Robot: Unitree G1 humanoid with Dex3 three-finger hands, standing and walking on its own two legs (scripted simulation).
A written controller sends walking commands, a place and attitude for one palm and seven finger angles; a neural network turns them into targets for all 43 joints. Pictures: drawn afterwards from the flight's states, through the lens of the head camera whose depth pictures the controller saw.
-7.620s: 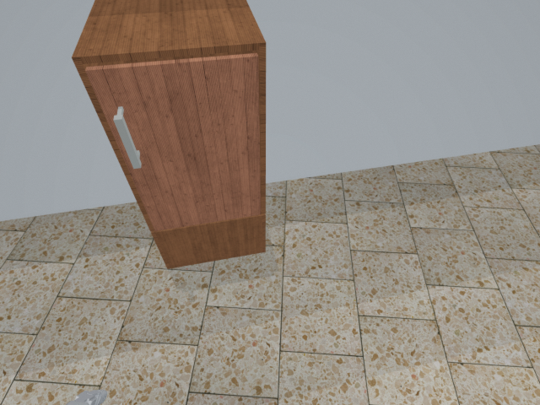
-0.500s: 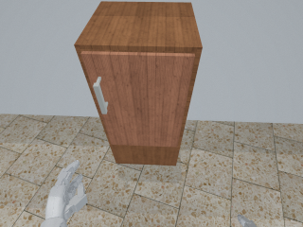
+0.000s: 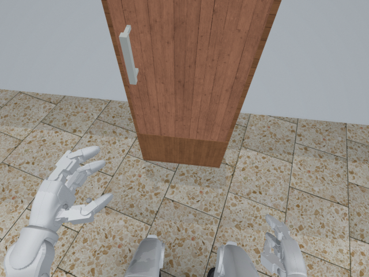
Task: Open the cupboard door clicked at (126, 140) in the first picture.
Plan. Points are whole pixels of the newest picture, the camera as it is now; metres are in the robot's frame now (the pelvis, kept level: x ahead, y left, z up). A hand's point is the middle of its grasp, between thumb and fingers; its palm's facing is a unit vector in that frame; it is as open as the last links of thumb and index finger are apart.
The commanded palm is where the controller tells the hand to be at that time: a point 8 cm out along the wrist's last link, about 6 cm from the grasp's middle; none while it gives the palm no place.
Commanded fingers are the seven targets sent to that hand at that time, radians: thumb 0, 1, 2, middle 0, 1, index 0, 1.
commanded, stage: raise the hand with hooked fingers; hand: left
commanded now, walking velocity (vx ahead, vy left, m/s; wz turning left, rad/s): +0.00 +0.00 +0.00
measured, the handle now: (130, 56) +0.64 +0.21 +0.06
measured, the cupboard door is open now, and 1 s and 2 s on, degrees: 0 0 0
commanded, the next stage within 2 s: move the hooked fingers beside the handle in 1.42 s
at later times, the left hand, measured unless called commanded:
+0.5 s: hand (64, 181) +0.27 +0.26 +0.06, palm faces -0.01 -1.00 -0.07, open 13.1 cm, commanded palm +0.25 +0.31 +0.07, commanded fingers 0.00 -0.50 0.30 -0.30 -1.20 -0.30 -1.20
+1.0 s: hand (55, 154) +0.32 +0.29 +0.08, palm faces -0.01 -1.00 -0.07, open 14.0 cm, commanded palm +0.29 +0.33 +0.08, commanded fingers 0.00 -0.50 0.30 -0.30 -1.20 -0.30 -1.20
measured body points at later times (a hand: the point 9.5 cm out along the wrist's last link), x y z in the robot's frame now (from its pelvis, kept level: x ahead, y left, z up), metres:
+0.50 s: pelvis +0.01 +0.02 +0.02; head +0.09 +0.05 +0.46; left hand +0.26 +0.31 +0.07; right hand +0.20 -0.23 -0.04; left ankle +0.04 +0.13 -0.62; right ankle +0.06 -0.12 -0.62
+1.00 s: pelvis +0.03 +0.01 +0.02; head +0.12 +0.02 +0.46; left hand +0.31 +0.34 +0.08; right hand +0.19 -0.25 -0.06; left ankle +0.04 +0.13 -0.62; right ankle +0.06 -0.12 -0.62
